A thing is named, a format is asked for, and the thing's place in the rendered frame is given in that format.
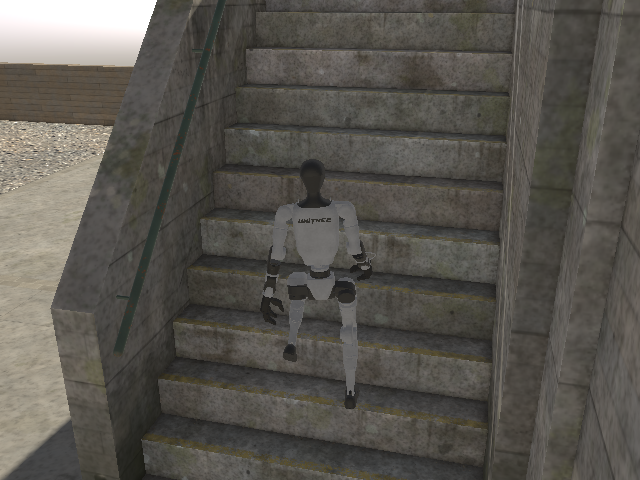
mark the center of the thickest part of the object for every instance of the stairs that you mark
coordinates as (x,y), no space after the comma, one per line
(405,102)

